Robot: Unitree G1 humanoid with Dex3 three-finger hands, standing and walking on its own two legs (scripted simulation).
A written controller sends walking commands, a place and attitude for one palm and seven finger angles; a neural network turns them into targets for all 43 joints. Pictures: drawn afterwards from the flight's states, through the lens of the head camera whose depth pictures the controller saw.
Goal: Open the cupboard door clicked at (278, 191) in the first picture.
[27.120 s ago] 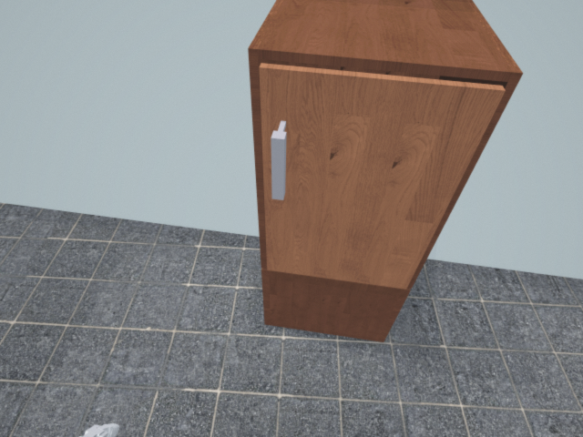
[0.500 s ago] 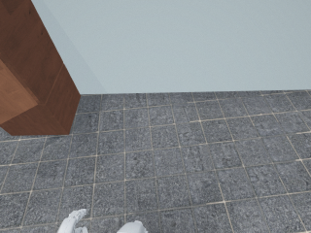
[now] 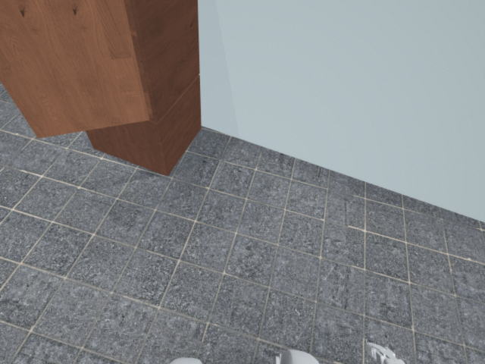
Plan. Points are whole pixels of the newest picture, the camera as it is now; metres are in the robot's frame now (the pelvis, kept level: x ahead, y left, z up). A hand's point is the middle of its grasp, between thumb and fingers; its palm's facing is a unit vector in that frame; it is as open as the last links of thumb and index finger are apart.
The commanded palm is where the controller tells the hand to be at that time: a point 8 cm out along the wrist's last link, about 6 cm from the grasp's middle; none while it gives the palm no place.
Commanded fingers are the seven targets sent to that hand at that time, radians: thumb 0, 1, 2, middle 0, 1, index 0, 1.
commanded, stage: turn to face it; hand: left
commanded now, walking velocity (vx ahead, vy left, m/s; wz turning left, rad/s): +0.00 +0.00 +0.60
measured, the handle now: out of the picture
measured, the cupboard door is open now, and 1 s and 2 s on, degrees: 41 41 41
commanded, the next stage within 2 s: take the last steps up to it in 0.58 s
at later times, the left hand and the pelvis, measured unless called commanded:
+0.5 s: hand out of the picture +0.02 +0.16 -0.15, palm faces +0.28 -0.93 -0.24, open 7.4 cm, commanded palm none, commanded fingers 0.00 0.90 0.90 -0.20 -0.30 -0.20 -0.30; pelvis +0.00 -0.04 +0.01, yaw +17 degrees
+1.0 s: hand out of the picture -0.02 +0.23 -0.15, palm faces +0.43 -0.88 -0.20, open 7.4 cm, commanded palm none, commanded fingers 0.00 0.90 0.90 -0.20 -0.30 -0.20 -0.30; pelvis +0.00 +0.02 +0.01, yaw +24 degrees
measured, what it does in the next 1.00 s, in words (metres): steps on the spot, turning left: right foot, then left foot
